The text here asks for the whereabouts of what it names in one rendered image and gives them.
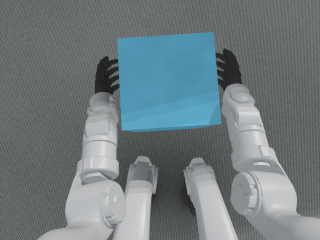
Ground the robot right upper arm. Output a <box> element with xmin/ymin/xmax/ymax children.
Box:
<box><xmin>230</xmin><ymin>170</ymin><xmax>320</xmax><ymax>240</ymax></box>

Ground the carton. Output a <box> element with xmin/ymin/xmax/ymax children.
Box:
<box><xmin>117</xmin><ymin>32</ymin><xmax>222</xmax><ymax>132</ymax></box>

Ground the left robot hand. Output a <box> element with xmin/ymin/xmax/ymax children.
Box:
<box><xmin>95</xmin><ymin>56</ymin><xmax>120</xmax><ymax>95</ymax></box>

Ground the right robot hand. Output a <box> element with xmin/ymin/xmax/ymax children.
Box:
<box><xmin>215</xmin><ymin>48</ymin><xmax>242</xmax><ymax>92</ymax></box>

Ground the robot left upper arm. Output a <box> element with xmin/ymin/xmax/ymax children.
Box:
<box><xmin>37</xmin><ymin>180</ymin><xmax>127</xmax><ymax>240</ymax></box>

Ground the right robot forearm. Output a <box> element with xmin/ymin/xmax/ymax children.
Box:
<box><xmin>221</xmin><ymin>83</ymin><xmax>297</xmax><ymax>205</ymax></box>

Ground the right robot thigh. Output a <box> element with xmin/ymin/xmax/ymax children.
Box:
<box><xmin>183</xmin><ymin>162</ymin><xmax>238</xmax><ymax>240</ymax></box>

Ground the left robot forearm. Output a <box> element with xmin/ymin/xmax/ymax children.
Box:
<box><xmin>65</xmin><ymin>92</ymin><xmax>120</xmax><ymax>220</ymax></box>

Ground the left robot shin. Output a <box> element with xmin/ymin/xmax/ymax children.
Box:
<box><xmin>126</xmin><ymin>156</ymin><xmax>152</xmax><ymax>182</ymax></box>

